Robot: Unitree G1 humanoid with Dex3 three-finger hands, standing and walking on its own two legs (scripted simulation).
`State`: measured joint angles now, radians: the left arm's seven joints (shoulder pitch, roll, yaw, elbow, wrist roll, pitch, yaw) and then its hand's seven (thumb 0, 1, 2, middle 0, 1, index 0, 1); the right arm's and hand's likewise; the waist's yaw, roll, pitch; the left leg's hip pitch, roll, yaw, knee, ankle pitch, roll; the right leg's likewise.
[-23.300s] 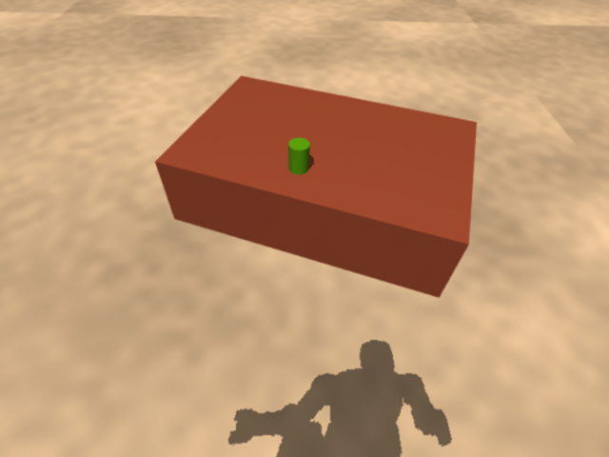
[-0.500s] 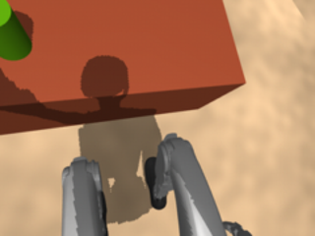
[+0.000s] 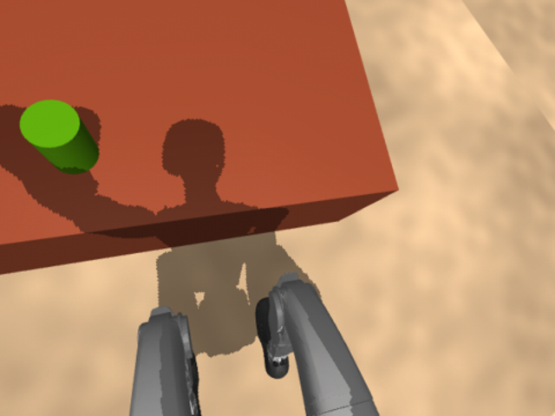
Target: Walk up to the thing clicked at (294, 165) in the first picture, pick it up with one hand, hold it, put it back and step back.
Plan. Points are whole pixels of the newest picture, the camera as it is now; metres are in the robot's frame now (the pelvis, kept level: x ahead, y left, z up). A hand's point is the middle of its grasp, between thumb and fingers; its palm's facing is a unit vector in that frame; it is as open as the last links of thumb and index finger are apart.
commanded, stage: home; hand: left
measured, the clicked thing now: (63, 140) +0.56 +0.24 -0.19
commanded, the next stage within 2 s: none
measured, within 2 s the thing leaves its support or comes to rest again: neither
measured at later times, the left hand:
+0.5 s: hand out of the picture +0.36 +0.25 +0.05, palm faces +0.23 -0.91 -0.35, open 17.6 cm
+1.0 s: hand out of the picture +0.21 +0.17 +0.09, palm faces +0.21 -0.94 -0.28, open 17.3 cm
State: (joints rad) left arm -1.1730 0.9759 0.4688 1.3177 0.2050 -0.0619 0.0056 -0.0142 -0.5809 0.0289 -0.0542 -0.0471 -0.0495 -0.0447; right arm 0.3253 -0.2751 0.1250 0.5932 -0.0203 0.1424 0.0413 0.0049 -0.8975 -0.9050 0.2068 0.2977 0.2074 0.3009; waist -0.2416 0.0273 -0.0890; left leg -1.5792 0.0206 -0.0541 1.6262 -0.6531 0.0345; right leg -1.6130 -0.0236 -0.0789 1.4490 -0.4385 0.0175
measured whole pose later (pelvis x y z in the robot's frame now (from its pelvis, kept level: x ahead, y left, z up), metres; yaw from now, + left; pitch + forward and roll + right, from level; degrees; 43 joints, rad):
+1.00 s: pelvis +0.07 -0.03 +0.16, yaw +5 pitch +6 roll -1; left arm 0.40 0.20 -0.02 0.16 -0.03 0.19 0.15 -0.01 -0.52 0.07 -0.07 -0.07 -0.06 -0.06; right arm 0.21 -0.20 0.04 0.53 0.03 -0.06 -0.16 0.02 -0.90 -0.90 0.21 0.30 0.21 0.30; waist 0.00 0.03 -0.07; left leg -0.48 0.02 -0.04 0.85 -0.48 -0.01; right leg -0.55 -0.02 -0.08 0.80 -0.35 -0.01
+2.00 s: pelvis +0.05 -0.02 +0.20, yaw +6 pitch -4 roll +0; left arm 0.19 0.30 -0.01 1.11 0.04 0.00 0.04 -0.01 -0.54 0.05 -0.06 -0.06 -0.06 -0.05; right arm 0.22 -0.31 -0.02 1.04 -0.03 0.03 -0.01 0.01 -0.90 -0.90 0.20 0.30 0.21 0.30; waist 0.01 0.05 0.02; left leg -0.07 -0.02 -0.03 0.37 -0.22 0.00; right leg -0.16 -0.04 -0.07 0.37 -0.14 0.01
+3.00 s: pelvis +0.07 -0.03 +0.21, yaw +5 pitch -3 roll +0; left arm 0.10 0.31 0.00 1.17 0.02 -0.01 0.02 0.00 0.02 0.58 -0.18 -0.26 -0.18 -0.26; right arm 0.14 -0.35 -0.01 1.11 -0.02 0.01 -0.01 0.01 -0.90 -0.90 0.20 0.30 0.21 0.30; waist 0.01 0.05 0.04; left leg -0.04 0.00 -0.03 0.30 -0.21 -0.02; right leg -0.14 -0.02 -0.07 0.33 -0.14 -0.01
